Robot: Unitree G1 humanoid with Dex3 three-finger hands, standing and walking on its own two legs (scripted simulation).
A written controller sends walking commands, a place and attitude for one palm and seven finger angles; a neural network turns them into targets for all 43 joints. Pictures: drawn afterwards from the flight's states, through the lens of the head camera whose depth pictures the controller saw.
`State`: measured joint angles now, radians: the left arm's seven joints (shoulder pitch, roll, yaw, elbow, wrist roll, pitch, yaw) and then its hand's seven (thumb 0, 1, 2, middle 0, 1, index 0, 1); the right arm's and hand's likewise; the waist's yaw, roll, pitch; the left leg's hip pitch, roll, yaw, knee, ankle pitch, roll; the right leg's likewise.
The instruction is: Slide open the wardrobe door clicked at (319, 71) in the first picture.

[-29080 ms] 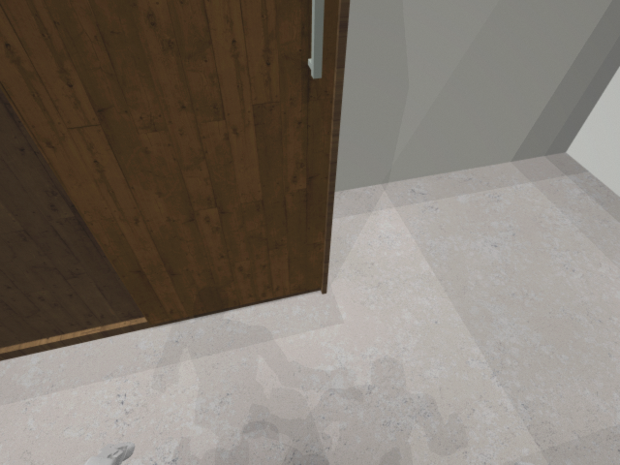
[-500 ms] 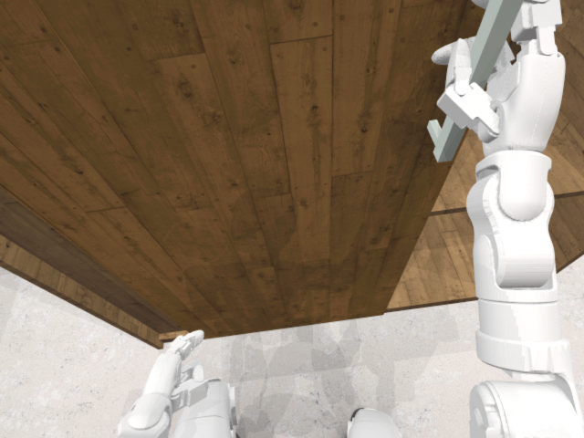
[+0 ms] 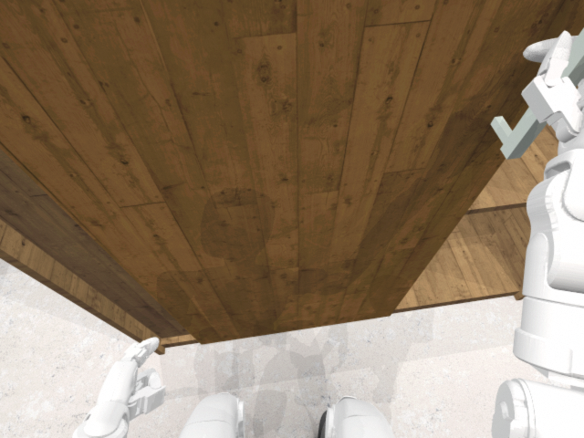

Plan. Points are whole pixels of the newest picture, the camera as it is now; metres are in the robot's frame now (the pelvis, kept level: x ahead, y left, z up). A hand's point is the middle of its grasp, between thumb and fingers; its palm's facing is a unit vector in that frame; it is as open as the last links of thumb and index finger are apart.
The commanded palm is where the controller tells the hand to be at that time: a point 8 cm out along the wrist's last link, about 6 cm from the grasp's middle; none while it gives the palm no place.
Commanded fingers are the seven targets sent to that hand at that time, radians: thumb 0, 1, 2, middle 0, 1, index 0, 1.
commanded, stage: stop walking and hold the door there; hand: right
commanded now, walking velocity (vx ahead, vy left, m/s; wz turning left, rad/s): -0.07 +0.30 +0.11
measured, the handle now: (569, 44) +0.42 -0.29 +0.26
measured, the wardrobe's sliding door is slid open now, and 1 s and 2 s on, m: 0.47 0.47 0.47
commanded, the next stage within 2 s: none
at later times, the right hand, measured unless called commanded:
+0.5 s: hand (551, 79) +0.38 -0.26 +0.25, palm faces +0.61 +0.75 -0.27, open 7.0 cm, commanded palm +0.34 -0.30 +0.21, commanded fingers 0.00 -0.90 -0.90 0.45 1.40 0.45 1.40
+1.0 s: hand (548, 81) +0.38 -0.26 +0.25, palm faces +0.52 +0.84 -0.17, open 6.9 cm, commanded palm +0.34 -0.27 +0.21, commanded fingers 0.00 -0.90 -0.90 0.45 1.40 0.45 1.40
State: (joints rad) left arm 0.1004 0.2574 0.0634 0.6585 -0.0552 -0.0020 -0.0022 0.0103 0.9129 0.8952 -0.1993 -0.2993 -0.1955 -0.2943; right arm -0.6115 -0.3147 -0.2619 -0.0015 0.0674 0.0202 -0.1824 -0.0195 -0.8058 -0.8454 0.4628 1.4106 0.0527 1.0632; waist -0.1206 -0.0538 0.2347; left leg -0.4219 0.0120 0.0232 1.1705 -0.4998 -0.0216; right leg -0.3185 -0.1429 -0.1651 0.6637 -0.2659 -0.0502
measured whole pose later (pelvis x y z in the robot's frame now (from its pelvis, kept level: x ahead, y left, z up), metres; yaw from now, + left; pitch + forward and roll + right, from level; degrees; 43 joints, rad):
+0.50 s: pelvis -0.01 +0.07 +0.01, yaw +7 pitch -2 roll -1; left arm 0.13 0.35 0.02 0.69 -0.06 -0.05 0.06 0.01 0.91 0.89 -0.20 -0.30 -0.20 -0.30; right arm -0.44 -0.63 -0.60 0.51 0.04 -0.09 -0.10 -0.10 -0.64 -0.83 0.46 1.41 0.16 1.25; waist 0.00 -0.08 0.10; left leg -0.28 0.09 0.02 0.57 -0.24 -0.04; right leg -0.48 -0.01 -0.04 1.06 -0.47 0.05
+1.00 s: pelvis -0.04 +0.04 +0.01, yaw +11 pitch +0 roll +1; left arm 0.30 0.20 -0.06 0.70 -0.04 -0.04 0.06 0.01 0.90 0.89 -0.21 -0.30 -0.20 -0.30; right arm -0.48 -0.64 -0.49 0.50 0.06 -0.07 -0.15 -0.06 -0.72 -0.80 0.46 1.41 0.11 1.27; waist 0.00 -0.01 -0.02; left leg -0.19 -0.01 0.07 0.51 -0.35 -0.01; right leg -0.31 -0.05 -0.13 0.44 -0.14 -0.03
